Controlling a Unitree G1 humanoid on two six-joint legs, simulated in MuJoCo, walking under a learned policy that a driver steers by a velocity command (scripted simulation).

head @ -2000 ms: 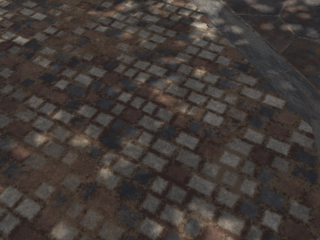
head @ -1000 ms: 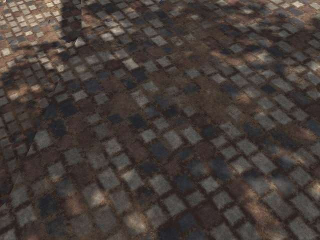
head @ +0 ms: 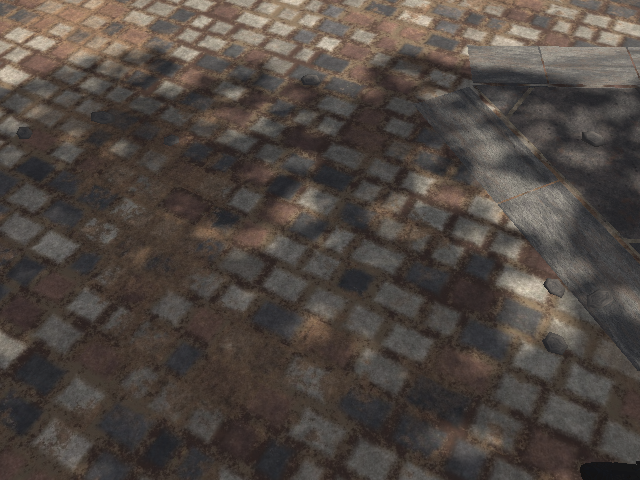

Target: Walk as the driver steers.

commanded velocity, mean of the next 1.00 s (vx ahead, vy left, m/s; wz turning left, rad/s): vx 0.28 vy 0.00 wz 0.33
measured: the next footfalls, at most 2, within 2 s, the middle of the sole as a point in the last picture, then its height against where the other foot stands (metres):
left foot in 0.20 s outside the picture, level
right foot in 0.68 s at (355, 438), level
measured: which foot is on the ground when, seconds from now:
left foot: up 0.00-0.18, down 0.20-0.68, up 0.70-1.00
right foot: down 0.00-0.22, up 0.24-0.66, down 0.68-1.00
